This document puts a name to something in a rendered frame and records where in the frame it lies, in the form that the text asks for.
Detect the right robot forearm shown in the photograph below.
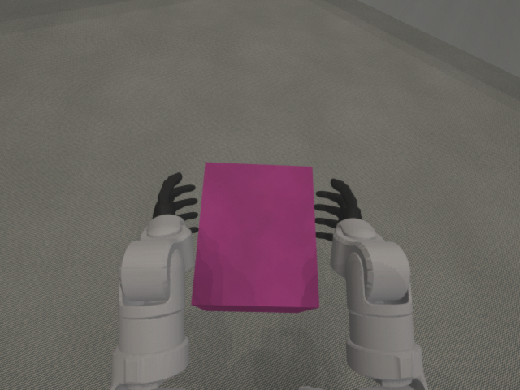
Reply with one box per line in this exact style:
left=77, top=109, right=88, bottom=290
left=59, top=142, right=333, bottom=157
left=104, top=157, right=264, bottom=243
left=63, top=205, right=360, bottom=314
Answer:
left=330, top=218, right=428, bottom=390

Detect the right robot hand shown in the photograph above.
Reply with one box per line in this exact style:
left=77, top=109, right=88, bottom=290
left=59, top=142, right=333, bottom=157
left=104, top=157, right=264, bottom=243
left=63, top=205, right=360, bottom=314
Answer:
left=314, top=179, right=362, bottom=241

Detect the carton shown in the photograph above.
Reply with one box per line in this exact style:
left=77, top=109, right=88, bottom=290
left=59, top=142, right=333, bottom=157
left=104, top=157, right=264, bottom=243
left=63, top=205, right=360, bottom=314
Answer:
left=191, top=162, right=319, bottom=313

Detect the left robot forearm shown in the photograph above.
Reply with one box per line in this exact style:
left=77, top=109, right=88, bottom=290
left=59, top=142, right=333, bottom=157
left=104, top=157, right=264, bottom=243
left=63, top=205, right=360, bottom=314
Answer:
left=110, top=214, right=195, bottom=390

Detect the left robot hand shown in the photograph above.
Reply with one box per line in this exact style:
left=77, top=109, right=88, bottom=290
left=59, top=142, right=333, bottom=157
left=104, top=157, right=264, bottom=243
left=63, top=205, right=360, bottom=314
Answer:
left=153, top=172, right=199, bottom=233

